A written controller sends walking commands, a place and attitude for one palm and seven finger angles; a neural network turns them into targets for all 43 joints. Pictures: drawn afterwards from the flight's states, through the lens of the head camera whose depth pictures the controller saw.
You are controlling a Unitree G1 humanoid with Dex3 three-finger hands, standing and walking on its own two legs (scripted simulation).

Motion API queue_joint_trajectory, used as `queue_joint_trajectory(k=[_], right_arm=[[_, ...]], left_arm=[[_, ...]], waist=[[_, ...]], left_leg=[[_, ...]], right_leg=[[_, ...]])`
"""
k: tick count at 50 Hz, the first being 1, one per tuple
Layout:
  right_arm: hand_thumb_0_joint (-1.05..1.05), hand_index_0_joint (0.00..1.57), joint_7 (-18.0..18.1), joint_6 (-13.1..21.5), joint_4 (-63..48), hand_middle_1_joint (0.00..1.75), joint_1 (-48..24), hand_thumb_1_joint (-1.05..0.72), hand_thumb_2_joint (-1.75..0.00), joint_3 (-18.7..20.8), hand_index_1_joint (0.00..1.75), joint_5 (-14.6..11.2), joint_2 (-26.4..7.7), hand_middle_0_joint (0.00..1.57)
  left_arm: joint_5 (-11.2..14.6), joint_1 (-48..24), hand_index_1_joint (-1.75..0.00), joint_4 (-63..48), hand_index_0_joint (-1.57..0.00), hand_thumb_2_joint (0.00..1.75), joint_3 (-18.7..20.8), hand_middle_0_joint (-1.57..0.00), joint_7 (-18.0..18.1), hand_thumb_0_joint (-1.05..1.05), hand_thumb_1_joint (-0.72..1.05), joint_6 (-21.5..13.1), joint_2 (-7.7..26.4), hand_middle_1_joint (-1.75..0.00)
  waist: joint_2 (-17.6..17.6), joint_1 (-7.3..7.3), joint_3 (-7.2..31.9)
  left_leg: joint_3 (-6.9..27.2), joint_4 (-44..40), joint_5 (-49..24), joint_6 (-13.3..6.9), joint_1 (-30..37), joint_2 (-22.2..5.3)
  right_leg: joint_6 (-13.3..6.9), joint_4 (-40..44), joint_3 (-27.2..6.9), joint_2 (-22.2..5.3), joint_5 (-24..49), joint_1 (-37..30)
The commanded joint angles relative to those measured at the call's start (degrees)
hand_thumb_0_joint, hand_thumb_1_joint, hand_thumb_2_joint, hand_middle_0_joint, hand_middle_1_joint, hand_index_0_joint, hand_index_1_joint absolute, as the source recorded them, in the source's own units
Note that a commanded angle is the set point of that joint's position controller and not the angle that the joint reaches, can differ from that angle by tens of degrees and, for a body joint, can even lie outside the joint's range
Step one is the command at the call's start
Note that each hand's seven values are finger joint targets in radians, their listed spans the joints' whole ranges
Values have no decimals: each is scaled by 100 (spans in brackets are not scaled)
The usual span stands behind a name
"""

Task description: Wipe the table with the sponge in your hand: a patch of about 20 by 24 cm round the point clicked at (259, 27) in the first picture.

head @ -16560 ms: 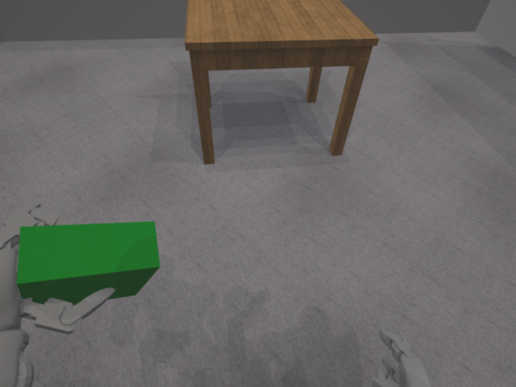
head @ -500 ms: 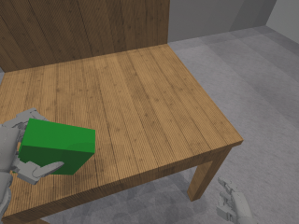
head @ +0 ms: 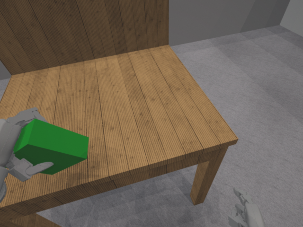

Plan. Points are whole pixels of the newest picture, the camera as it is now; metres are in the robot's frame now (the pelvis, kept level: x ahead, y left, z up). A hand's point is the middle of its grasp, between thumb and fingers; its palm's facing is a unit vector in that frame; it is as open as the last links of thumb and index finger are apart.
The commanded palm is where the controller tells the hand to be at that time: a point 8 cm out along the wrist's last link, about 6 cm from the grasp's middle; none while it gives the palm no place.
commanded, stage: turn the palm down, sponge in hand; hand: left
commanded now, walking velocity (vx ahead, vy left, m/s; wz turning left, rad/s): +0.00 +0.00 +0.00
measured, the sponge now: (53, 152) +0.24 +0.26 +0.12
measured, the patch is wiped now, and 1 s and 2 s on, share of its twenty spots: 0.00 0.00 0.00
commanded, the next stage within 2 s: move the sponge above the wiping area in 1.44 s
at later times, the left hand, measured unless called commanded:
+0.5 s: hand (23, 150) +0.23 +0.31 +0.14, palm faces +0.19 -0.29 -0.94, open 9.6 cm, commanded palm +0.19 +0.31 +0.20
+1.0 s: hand (16, 151) +0.23 +0.34 +0.13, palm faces +0.05 -0.09 -0.99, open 9.6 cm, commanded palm +0.19 +0.33 +0.20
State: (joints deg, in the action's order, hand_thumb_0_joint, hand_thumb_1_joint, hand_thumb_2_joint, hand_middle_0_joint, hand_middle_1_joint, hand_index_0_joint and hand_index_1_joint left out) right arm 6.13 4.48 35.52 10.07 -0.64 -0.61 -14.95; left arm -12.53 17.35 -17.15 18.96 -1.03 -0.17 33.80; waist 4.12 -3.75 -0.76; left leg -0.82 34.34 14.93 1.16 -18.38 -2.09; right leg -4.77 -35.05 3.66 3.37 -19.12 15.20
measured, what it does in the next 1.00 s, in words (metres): stands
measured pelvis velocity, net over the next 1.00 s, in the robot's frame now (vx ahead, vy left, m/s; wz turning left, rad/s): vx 0.00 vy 0.05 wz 0.01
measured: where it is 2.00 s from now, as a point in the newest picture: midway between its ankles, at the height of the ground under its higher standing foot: outside the picture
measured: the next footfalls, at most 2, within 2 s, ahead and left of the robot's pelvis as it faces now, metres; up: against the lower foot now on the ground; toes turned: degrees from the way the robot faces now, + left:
none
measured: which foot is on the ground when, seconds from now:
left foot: down 0.00-1.00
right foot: down 0.00-1.00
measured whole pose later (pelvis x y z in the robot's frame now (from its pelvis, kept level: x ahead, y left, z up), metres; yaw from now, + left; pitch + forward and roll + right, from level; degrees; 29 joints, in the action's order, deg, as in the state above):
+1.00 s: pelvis +0.00 +0.05 +0.02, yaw +0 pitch -3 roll +0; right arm 3.6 -2.5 38.1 0.7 -3.3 -1.6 -14.8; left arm -47.6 9.7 -15.4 1.1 -2.7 18.3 31.3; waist 6.9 -7.6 -1.8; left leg -2.1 24.1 10.4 -2.2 -10.5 1.4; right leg -1.2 -24.4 2.2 0.2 -14.0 7.1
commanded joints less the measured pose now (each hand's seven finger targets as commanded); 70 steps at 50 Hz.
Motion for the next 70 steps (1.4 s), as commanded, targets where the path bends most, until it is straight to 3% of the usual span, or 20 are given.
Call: queue_joint_trajectory(k=[1,11,17,18,22,23,32,33,37,43,51,52,53,57,58,62,63,67,68,70], right_arm=[[0,20,35,218,-1064,30,-661,-90,-90,261,30,-63,-626,20],[0,20,165,199,-1101,30,-693,-90,-90,281,30,-79,-624,20],[0,20,144,66,-1054,30,-1051,-90,-90,175,30,-138,-579,20],[0,20,142,34,-1120,30,-1090,-90,-90,134,30,-161,-541,20],[0,20,160,-111,-1077,30,-1379,-90,-90,39,30,-190,-564,20],[0,20,150,-119,-1143,30,-1391,-90,-90,7,30,-197,-531,20],[0,20,62,-196,-981,30,-1776,-90,-90,-54,30,-121,-533,20],[0,20,28,-202,-983,30,-1745,-90,-90,-67,30,-120,-476,20],[0,20,-35,-275,-859,30,-1958,-90,-90,-67,30,-122,-522,20],[0,20,-142,-345,-822,30,-2071,-90,-90,-92,30,-131,-485,20],[0,20,-257,-458,-714,30,-2133,-90,-90,-48,30,-84,-507,20],[0,20,-270,-444,-711,30,-2306,-90,-90,-77,30,-89,-501,20],[0,20,-282,-440,-734,30,-2234,-90,-90,-74,30,-110,-452,20],[0,20,-268,-441,-701,30,-2359,-90,-90,-72,30,-110,-474,20],[0,20,-270,-433,-730,30,-2269,-90,-90,-67,30,-122,-441,20],[0,20,-265,-421,-684,30,-2360,-90,-90,-68,30,-103,-486,20],[0,20,-265,-415,-724,30,-2291,-90,-90,-63,30,-114,-446,20],[0,20,-254,-389,-674,30,-2372,-90,-90,-49,30,-94,-486,20],[0,20,-263,-386,-700,30,-2293,-90,-90,-46,30,-106,-451,20],[0,20,-262,-384,-650,30,-2226,-90,-90,1,30,-91,-502,20]], left_arm=[[-153,-129,-160,-1036,-120,130,1089,-120,352,0,10,119,1460,-160],[-1060,-435,-160,-1606,-120,130,632,-120,604,0,10,239,1509,-160],[-1535,-581,-160,-1366,-120,130,591,-120,771,0,10,825,1615,-160],[-1540,-591,-160,-1294,-120,130,217,-120,714,0,10,956,1249,-160],[-1887,-981,-160,-1203,-120,130,103,-120,502,0,10,1374,1467,-160],[-1922,-1019,-160,-1222,-120,130,-225,-120,431,0,10,1411,1166,-160],[-2756,-1425,-160,-1358,-120,130,-174,-120,290,0,10,1474,1496,-160],[-2829,-1505,-160,-1372,-120,130,-437,-120,302,0,10,1471,1192,-160],[-3105,-1598,-160,-1134,-120,130,-348,-120,321,0,10,1635,1344,-160],[-3420,-1814,-160,-1048,-120,130,-952,-120,152,0,10,1802,918,-160],[-3911,-2075,-160,-896,-120,130,-909,-120,33,0,10,1784,1177,-160],[-3959,-2077,-160,-843,-120,130,-651,-120,57,0,10,1840,1377,-160],[-3894,-2061,-160,-880,-120,130,-1022,-120,34,0,10,1810,941,-160],[-3878,-2120,-160,-869,-120,130,-753,-120,28,0,10,1790,1249,-160],[-3816,-2067,-160,-837,-120,130,-1083,-120,12,0,10,1788,869,-160],[-3911,-2150,-160,-850,-120,130,-751,-120,23,0,10,1782,1266,-160],[-3843,-2105,-160,-846,-120,130,-1073,-120,-2,0,10,1770,894,-160],[-3903,-2122,-160,-845,-120,130,-677,-120,52,0,10,1739,1304,-160],[-3860,-2097,-160,-857,-120,130,-1013,-120,36,0,10,1721,922,-160],[-3859,-2067,-160,-808,-120,130,-936,-120,47,0,10,1674,1038,-160]], waist=[[-308,-238,1001],[-198,-110,1142],[-13,-230,1031],[-135,-178,954],[-96,-216,818],[-115,-157,777],[207,-327,972],[242,-286,1043],[169,-376,961],[152,-321,999],[145,-417,1162],[103,-486,1048],[9,-406,1138],[168,-463,972],[75,-397,991],[113,-462,1014],[97,-400,1002],[85,-487,1038],[3,-404,1031],[52,-411,1079]], left_leg=[[-109,-22,-1034,-299,318,260],[-55,-8,-1175,-358,589,311],[-23,-232,-1118,-304,677,284],[-41,-288,-1100,-318,646,273],[28,-526,-984,-304,792,274],[22,-571,-979,-323,830,257],[252,-966,-1147,-297,1214,253],[232,-982,-1256,-302,1263,224],[374,-1158,-1245,-282,1307,214],[426,-1270,-1457,-304,1380,193],[554,-1359,-1650,-321,1509,210],[608,-1390,-1487,-324,1422,220],[507,-1327,-1582,-340,1473,217],[606,-1424,-1315,-323,1489,231],[499,-1381,-1346,-346,1477,232],[589,-1425,-1301,-322,1473,261],[490,-1380,-1323,-349,1494,245],[573,-1405,-1296,-333,1506,272],[470,-1349,-1378,-352,1515,261],[490,-1338,-1506,-341,1567,271]], right_leg=[[524,771,-764,-581,1705,-159],[491,694,-612,-455,1719,110],[384,840,-631,-377,1467,21],[409,858,-549,-396,1490,-28],[353,1079,-623,-333,1152,-44],[364,1091,-521,-343,1162,-66],[186,1324,-623,-226,1053,-421],[192,1276,-481,-257,1151,-471],[112,1390,-606,-191,1097,-553],[102,1405,-494,-236,1277,-713],[74,1467,-633,-264,1371,-825],[4,1496,-828,-188,1256,-859],[51,1474,-620,-236,1337,-875],[13,1583,-875,-191,1127,-780],[59,1567,-661,-245,1160,-802],[0,1595,-940,-190,1113,-839],[42,1597,-742,-251,1158,-825],[-11,1637,-999,-204,1115,-857],[32,1623,-785,-252,1201,-850],[42,1619,-803,-266,1323,-839]])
